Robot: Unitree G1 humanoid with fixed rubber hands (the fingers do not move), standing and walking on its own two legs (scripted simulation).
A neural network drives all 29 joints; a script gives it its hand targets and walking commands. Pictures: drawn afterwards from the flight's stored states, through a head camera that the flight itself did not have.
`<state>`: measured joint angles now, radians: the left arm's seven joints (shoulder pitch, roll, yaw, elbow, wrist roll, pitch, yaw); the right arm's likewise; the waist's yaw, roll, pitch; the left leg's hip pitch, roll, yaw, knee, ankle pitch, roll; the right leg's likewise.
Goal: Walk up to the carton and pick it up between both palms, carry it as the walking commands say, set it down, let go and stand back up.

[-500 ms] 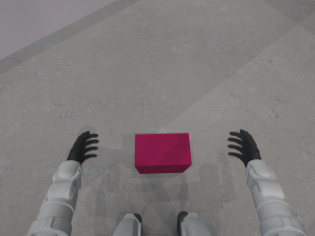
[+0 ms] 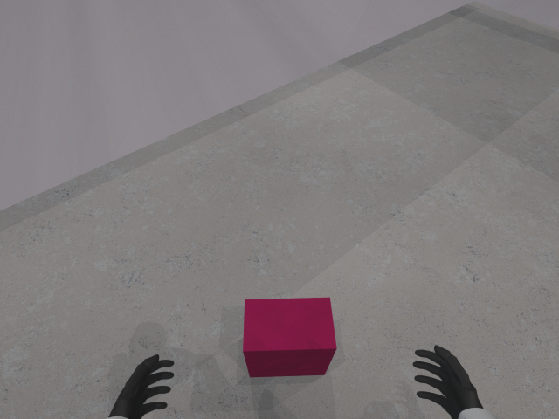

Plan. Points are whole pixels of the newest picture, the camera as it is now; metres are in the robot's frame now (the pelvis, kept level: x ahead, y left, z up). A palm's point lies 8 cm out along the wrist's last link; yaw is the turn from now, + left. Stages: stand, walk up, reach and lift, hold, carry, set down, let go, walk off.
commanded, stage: let go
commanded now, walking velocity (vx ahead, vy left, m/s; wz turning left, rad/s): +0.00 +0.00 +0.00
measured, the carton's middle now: (287, 339) +0.43 -0.01 -0.62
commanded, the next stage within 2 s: stand in 0.30 s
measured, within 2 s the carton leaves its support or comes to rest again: neither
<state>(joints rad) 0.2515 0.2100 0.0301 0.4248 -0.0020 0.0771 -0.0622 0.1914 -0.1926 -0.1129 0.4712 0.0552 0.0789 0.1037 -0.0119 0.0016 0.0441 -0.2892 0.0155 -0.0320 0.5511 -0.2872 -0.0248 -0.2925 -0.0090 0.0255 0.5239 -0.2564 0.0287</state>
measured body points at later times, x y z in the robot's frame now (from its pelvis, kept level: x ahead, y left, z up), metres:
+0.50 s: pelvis +0.02 +0.00 +0.00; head +0.00 -0.01 +0.45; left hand +0.17 +0.25 -0.08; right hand +0.19 -0.28 -0.07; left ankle +0.00 +0.13 -0.73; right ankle +0.01 -0.14 -0.73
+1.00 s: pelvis +0.02 +0.00 +0.00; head -0.01 -0.01 +0.45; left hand +0.16 +0.27 -0.08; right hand +0.18 -0.29 -0.07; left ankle +0.00 +0.13 -0.73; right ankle +0.01 -0.14 -0.73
